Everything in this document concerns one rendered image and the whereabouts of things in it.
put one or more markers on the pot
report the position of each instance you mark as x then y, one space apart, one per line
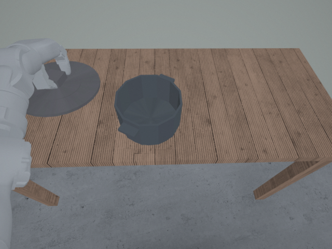
149 108

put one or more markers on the knob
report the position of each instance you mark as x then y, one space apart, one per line
58 77

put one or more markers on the robot left hand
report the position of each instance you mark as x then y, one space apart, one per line
48 49

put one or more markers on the table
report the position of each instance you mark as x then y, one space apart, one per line
240 105

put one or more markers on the lid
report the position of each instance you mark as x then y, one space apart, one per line
80 87

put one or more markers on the left robot upper arm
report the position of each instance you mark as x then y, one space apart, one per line
15 164

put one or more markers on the robot left forearm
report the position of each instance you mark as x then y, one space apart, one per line
18 65

